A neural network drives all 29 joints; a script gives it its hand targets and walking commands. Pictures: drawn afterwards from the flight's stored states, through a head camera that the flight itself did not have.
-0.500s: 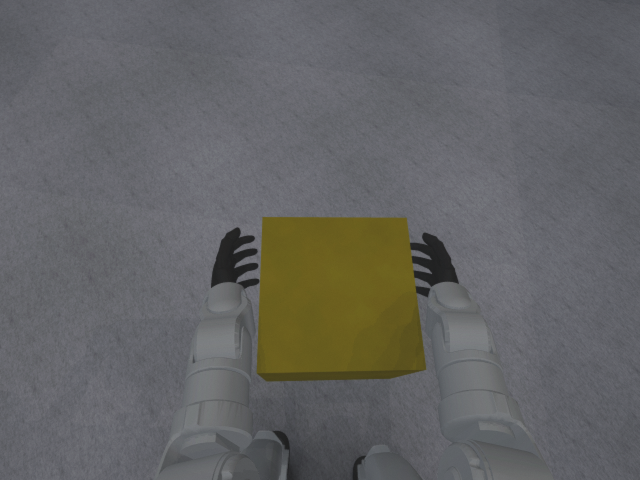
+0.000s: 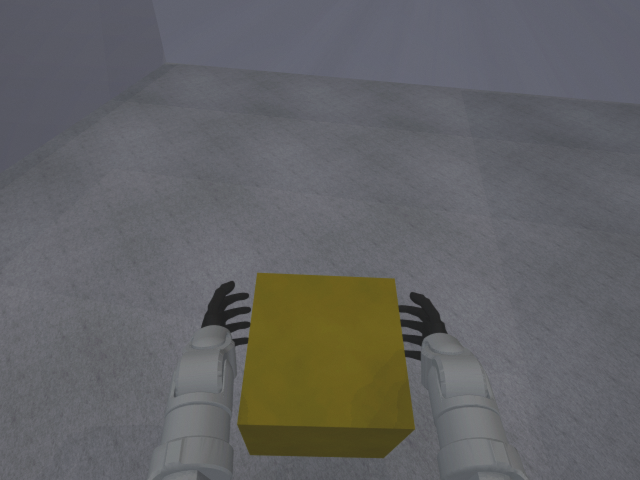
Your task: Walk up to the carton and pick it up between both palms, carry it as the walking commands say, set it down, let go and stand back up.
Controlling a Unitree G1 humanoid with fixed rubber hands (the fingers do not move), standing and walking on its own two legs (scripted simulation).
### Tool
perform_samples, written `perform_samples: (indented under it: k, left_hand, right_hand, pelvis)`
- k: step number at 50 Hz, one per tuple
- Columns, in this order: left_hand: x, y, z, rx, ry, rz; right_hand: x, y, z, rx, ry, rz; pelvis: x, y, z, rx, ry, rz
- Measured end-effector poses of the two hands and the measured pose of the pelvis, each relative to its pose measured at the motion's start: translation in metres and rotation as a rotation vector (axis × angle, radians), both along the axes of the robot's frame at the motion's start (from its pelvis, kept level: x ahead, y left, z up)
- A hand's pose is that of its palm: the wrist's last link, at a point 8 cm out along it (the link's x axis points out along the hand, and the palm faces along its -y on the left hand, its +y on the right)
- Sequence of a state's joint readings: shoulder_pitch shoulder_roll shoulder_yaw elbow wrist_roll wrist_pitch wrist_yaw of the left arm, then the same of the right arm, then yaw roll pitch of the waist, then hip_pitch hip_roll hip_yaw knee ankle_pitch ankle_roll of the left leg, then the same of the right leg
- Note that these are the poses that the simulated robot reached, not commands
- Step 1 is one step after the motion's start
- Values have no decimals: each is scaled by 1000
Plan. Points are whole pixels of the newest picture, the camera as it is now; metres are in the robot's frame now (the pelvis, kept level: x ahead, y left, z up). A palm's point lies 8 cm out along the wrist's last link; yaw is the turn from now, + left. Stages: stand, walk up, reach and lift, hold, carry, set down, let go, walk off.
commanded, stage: reach and lift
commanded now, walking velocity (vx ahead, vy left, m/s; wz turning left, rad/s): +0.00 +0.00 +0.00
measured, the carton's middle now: (321, 367) +0.31 +0.02 -0.06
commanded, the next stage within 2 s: hold in 1.44 s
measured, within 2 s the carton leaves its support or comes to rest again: neither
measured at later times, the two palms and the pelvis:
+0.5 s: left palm (212, 330) +0.29 +0.16 +0.06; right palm (431, 341) +0.29 -0.12 +0.05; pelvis -0.01 +0.01 +0.00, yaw -1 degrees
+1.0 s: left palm (223, 323) +0.30 +0.15 +0.06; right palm (446, 343) +0.29 -0.14 +0.05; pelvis +0.00 +0.01 +0.00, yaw -1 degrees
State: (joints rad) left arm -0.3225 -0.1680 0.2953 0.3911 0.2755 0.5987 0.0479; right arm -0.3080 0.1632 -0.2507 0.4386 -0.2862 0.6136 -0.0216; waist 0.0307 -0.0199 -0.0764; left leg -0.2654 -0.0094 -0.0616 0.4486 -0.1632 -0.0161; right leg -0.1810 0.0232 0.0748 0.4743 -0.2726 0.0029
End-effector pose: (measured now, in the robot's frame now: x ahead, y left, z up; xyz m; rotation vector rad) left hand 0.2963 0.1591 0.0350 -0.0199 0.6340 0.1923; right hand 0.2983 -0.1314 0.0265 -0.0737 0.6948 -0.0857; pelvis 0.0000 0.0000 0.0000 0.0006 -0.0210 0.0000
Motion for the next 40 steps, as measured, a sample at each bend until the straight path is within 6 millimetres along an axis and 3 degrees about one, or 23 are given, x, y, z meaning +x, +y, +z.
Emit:
perform_samples:
  k: [10,18,31,40]
  left_hand:
    - [-8,4,27,4,-37,39]
    - [-14,10,26,22,-15,80]
    - [6,-12,24,35,5,-18]
    - [11,-12,25,11,7,-67]
  right_hand:
    - [-3,10,22,-27,-27,-31]
    - [-6,18,23,-22,-4,-5]
    - [-5,-4,23,-52,10,-80]
    - [-6,-10,24,-18,10,-69]
  pelvis:
    - [-11,-1,-2,2,-92,-16]
    - [-14,3,-1,-2,-116,-8]
    - [-9,15,0,-2,-102,-29]
    - [1,15,3,0,-110,-31]
